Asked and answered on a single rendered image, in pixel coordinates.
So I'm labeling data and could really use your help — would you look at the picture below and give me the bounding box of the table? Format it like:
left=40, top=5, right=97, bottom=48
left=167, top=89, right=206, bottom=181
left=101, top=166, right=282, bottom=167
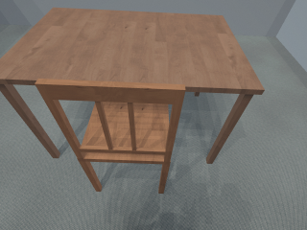
left=0, top=7, right=265, bottom=164

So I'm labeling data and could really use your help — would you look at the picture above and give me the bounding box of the chair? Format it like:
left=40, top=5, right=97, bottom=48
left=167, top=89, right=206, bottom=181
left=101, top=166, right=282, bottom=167
left=35, top=79, right=186, bottom=194

